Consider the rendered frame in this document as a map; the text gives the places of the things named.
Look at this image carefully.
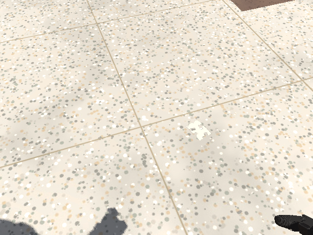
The robot right hand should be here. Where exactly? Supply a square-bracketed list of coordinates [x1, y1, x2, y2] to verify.
[274, 214, 313, 235]

